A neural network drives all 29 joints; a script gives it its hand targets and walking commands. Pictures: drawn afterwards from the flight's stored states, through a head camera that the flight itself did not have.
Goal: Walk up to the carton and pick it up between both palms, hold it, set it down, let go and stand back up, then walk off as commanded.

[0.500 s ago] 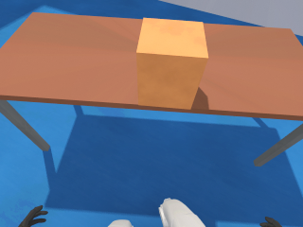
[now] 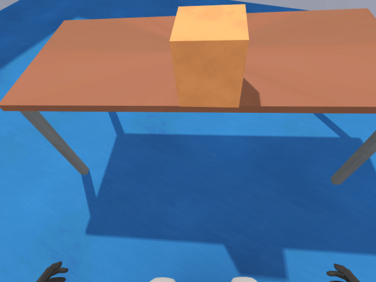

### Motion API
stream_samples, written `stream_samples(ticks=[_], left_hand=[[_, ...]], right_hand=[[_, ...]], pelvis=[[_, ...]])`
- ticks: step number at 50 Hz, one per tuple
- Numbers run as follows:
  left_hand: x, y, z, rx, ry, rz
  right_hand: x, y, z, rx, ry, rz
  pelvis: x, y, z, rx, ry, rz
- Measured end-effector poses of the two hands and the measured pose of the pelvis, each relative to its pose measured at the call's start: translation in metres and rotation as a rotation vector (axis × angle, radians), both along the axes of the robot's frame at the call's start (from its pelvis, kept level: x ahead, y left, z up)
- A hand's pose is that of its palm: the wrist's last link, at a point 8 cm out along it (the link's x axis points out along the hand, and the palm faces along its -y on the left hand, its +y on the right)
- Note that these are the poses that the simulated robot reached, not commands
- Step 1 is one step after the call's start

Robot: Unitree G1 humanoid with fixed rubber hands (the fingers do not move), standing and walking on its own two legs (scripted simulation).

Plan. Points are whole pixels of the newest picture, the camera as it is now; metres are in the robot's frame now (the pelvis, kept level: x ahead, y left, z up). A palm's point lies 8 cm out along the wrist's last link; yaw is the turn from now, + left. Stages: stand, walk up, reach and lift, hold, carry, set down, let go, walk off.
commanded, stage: stand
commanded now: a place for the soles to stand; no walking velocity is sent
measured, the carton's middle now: (209, 59) +0.76 -0.05 +0.01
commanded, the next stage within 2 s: none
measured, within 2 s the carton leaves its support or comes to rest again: neither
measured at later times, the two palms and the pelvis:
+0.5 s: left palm out of the picture +0.08 +0.31 -0.08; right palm out of the picture +0.07 -0.31 -0.09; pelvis -0.02 +0.00 +0.02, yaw -2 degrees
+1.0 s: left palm out of the picture +0.10 +0.32 -0.08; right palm out of the picture +0.07 -0.32 -0.08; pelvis -0.01 +0.00 +0.02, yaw -2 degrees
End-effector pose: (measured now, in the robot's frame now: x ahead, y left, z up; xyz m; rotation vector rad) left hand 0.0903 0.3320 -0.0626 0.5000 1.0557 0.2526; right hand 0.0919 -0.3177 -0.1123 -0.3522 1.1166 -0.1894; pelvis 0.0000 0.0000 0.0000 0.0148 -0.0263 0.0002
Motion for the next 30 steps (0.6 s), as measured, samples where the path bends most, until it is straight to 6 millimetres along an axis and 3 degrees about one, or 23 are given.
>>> stream_samples(ticks=[6,14,24,30], left_hand=[[-0.007,-0.003,-0.01,-0.071,-0.022,0.018],[-0.004,-0.02,-0.018,-0.16,-0.048,-0.001],[-0.012,-0.02,-0.021,-0.15,0.007,0.014],[-0.009,-0.022,-0.018,-0.13,0.017,0.016]], right_hand=[[-0.016,0.014,0.013,0.004,-0.06,-0.005],[-0.022,0.017,0.031,0.001,-0.101,-0.025],[-0.027,0.011,0.028,0.001,-0.05,-0.044],[-0.02,0.01,0.022,0.014,-0.041,-0.043]], pelvis=[[-0.014,0.007,0.005,-0.008,-0.026,-0.02],[-0.023,0.009,0.013,-0.015,-0.015,-0.022],[-0.023,0.005,0.016,-0.012,-0.004,-0.026],[-0.021,0.002,0.016,-0.008,-0.007,-0.03]])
